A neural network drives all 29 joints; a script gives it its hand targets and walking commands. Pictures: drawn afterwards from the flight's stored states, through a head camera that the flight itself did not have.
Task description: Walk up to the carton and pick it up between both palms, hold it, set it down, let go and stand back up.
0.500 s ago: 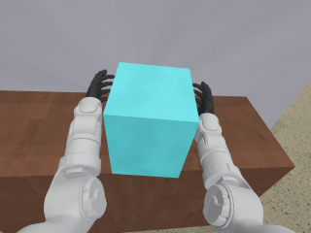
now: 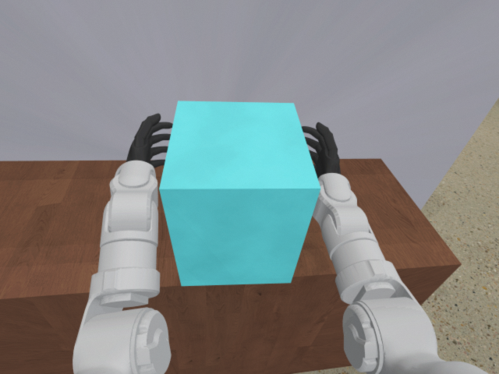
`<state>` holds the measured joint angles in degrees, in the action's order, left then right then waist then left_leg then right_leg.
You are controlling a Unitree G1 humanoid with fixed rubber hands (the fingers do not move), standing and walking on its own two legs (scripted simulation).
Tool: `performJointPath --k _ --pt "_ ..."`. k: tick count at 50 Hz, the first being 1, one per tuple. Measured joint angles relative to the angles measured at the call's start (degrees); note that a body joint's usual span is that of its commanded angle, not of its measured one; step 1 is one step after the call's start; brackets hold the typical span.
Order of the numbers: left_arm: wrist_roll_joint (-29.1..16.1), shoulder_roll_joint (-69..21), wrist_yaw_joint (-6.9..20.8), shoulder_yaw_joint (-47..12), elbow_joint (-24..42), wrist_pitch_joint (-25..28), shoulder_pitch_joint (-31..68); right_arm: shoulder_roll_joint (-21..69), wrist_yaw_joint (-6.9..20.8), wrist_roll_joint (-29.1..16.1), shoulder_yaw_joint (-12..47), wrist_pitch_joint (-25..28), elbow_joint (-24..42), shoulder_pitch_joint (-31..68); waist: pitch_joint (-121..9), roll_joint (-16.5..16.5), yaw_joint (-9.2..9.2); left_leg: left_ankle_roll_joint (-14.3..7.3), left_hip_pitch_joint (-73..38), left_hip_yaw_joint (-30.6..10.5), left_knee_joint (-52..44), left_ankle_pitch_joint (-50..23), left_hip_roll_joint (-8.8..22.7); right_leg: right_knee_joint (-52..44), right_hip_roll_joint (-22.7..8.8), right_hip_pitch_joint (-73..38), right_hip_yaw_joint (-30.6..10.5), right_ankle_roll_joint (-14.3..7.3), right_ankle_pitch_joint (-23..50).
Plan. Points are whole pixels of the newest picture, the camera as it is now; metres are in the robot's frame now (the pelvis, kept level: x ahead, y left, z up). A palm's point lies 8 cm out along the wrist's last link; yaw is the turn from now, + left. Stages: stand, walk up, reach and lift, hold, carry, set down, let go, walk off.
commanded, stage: reach and lift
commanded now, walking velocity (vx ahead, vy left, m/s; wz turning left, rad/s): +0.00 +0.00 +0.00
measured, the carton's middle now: (236, 195) +0.40 -0.01 +0.11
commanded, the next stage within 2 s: hold in 1.62 s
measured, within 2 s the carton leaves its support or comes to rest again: neither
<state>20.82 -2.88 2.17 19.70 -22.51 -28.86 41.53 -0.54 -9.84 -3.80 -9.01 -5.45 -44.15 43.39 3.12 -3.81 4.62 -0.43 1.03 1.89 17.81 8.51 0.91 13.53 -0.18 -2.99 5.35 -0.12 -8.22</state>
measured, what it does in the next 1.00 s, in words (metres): stands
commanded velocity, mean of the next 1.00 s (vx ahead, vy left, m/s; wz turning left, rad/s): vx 0.00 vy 0.00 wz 0.00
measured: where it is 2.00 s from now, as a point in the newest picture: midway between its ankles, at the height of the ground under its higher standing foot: outside the picture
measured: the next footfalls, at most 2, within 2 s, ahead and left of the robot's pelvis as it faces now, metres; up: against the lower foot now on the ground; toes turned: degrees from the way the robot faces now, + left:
none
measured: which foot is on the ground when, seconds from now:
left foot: down 0.00-1.00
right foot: down 0.00-1.00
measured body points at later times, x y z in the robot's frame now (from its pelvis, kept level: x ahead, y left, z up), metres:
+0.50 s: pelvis -0.01 +0.00 +0.00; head -0.06 +0.03 +0.44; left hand +0.38 +0.14 +0.22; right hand +0.38 -0.16 +0.21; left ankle +0.02 +0.11 -0.75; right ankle +0.00 -0.11 -0.75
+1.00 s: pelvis -0.01 -0.01 +0.00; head -0.06 +0.02 +0.44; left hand +0.39 +0.14 +0.24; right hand +0.38 -0.16 +0.22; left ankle +0.02 +0.11 -0.75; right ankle +0.00 -0.11 -0.75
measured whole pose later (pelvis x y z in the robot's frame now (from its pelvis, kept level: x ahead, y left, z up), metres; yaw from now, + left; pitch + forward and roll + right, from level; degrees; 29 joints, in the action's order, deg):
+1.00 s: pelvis -0.01 -0.01 +0.00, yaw +0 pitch -10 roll -1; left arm 23.4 -2.3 4.5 21.8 -14.0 -43.3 45.9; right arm -2.7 -11.2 -9.3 -4.5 -15.9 -41.6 49.1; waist 2.4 -3.2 5.8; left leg -0.1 -0.9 1.9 17.5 8.1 1.2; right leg 14.6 0.0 -4.2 5.3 -0.7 -8.6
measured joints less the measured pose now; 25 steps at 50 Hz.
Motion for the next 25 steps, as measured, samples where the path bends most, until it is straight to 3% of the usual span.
performJointPath --k 17,25 --pt "2.16 0.31 1.08 2.0 0.49 -7.03 5.41 -0.01 0.41 0.99 -1.9 -4.42 -1.13 4.03 -0.5 0.54 -0.28 -0.23 0.03 0.1 -0.74 -1.59 -0.21 1.52 -0.26 1.11 -0.07 -0.28 0.39" --pt "2.32 0.28 1.28 1.61 4.45 -9.97 4.55 -0.96 0.01 -1.79 0.97 -6.05 0.03 4.61 -0.35 -0.03 0.04 0.07 -0.97 0.1 -0.47 -1.16 0.1 1.15 0.06 -0.17 -0.09 -0.42 0.3"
